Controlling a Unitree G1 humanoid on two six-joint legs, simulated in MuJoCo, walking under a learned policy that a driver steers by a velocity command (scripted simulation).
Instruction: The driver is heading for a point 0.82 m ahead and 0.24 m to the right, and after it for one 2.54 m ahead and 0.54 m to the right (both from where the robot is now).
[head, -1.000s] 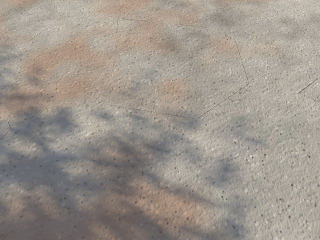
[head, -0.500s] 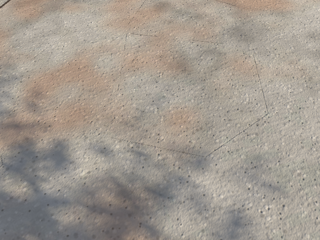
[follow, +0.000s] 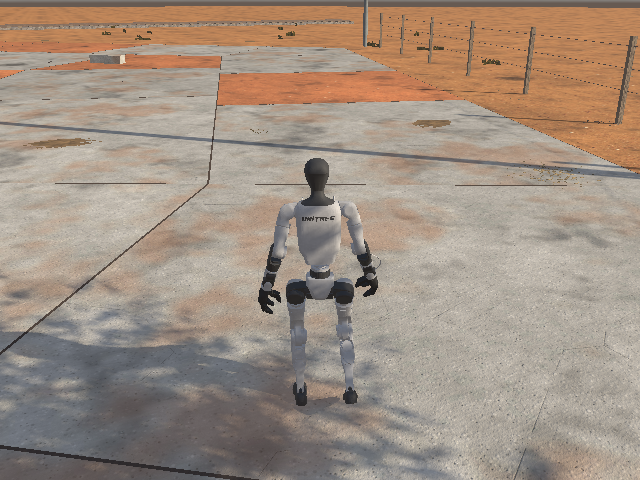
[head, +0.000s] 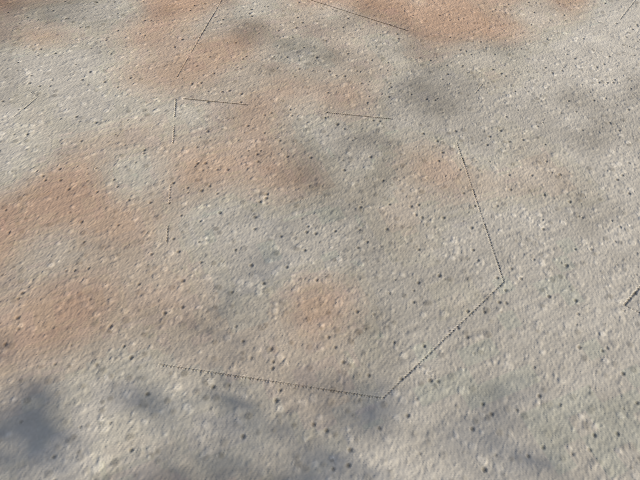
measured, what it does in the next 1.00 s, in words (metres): walks ahead, turning right: right foot, then left foot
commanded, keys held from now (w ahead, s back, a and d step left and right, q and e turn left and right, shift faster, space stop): w+e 0.66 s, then w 0.34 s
